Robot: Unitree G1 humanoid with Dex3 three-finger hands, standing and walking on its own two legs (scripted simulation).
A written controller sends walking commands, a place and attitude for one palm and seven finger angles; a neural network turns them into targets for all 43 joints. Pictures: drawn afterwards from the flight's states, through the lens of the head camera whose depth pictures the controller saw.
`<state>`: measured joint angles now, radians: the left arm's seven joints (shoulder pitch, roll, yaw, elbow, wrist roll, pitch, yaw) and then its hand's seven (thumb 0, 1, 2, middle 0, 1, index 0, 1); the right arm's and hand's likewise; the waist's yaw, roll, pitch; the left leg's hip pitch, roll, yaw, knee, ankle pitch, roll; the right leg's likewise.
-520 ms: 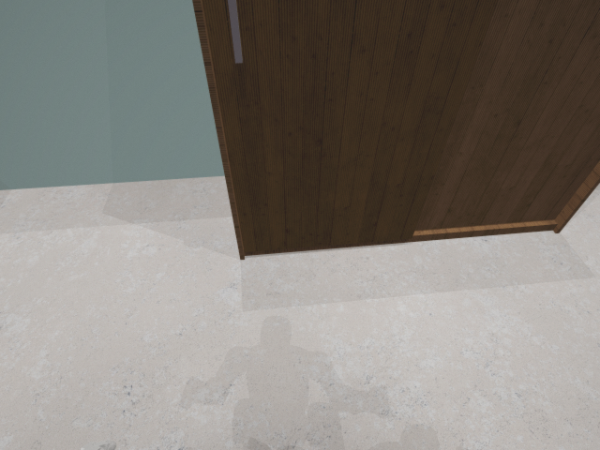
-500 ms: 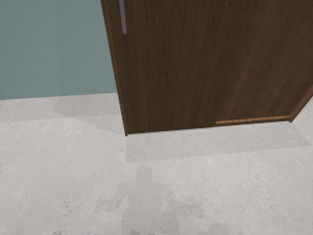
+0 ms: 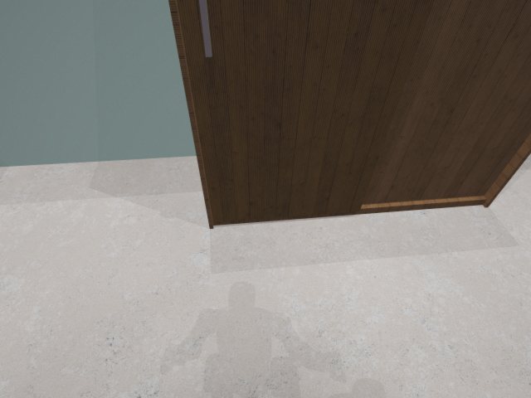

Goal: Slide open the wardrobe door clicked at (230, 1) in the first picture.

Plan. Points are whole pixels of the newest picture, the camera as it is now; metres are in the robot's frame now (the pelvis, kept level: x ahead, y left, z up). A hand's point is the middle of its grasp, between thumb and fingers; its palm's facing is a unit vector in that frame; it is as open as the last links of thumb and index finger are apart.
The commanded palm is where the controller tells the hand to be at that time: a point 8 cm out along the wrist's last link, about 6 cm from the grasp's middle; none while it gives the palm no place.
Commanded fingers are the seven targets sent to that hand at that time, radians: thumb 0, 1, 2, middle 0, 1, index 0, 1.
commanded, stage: stand and wait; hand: left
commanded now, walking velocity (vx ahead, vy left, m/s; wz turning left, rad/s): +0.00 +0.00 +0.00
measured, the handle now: (205, 18) +0.97 +0.22 +0.18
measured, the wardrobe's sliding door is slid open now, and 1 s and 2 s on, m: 0.00 0.00 0.00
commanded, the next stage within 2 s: look at it before walking up in 0.30 s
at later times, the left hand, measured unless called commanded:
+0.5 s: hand out of the picture +0.07 +0.25 -0.15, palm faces -0.03 -0.94 -0.34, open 7.4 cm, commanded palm none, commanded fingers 0.00 0.90 0.90 -0.20 -0.30 -0.20 -0.30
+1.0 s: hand out of the picture +0.08 +0.25 -0.15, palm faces -0.02 -0.94 -0.34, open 7.4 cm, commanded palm none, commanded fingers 0.00 0.90 0.90 -0.20 -0.30 -0.20 -0.30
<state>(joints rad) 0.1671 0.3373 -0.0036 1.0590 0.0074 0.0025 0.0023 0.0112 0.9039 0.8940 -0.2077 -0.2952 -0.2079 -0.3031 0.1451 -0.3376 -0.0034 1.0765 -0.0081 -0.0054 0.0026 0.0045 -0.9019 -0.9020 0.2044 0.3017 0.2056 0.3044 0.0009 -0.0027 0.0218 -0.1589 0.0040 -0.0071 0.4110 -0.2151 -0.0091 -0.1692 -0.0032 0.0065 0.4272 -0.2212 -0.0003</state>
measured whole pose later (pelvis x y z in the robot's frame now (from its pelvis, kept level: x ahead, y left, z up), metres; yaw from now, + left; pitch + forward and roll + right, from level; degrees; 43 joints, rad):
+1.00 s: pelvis +0.01 +0.00 +0.00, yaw +0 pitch -2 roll +0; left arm 0.14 0.35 0.00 1.08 0.01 -0.01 0.00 0.01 0.90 0.89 -0.21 -0.30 -0.21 -0.30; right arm 0.11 -0.34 0.00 1.10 0.00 -0.01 0.00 0.00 -0.90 -0.90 0.20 0.30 0.21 0.30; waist 0.00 0.00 0.03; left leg -0.13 0.00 0.00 0.36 -0.20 -0.01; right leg -0.14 0.00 0.01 0.37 -0.20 0.00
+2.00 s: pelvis +0.24 +0.02 -0.02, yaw -3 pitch -1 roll -1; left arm 0.26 0.18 0.06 1.02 0.02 0.02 0.03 0.01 0.91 0.89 -0.20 -0.29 -0.20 -0.30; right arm 0.19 -0.15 -0.03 0.99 -0.02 0.00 -0.01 0.00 -0.91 -0.90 0.20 0.30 0.20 0.30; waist 0.00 -0.04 0.07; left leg -0.42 -0.02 0.09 0.61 -0.17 0.09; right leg -0.38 -0.05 -0.05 1.17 -0.49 0.03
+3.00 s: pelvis +0.35 +0.04 +0.00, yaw +8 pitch +0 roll +1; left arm 0.33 0.18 0.07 1.10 0.02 0.01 -0.02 0.01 0.91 0.89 -0.20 -0.29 -0.20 -0.30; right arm 0.28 -0.16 -0.05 1.05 -0.02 -0.06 -0.02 -0.02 -0.94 -0.90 0.20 0.30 0.21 0.30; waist 0.01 -0.04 0.02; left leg -0.06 0.05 0.15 0.39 -0.32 -0.01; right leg -0.47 -0.11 -0.10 0.88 -0.32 0.02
